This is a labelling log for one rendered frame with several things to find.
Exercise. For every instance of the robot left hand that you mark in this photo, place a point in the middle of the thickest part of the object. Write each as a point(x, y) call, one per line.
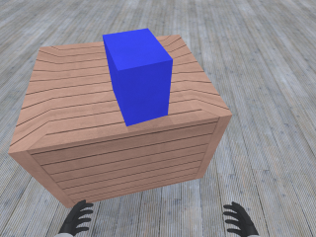
point(71, 221)

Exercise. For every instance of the robot right hand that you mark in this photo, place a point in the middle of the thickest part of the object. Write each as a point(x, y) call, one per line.
point(246, 225)

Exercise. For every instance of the carton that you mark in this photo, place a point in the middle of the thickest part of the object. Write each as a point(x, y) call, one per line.
point(141, 74)

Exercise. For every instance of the pedestal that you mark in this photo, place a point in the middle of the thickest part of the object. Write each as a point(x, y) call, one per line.
point(72, 138)

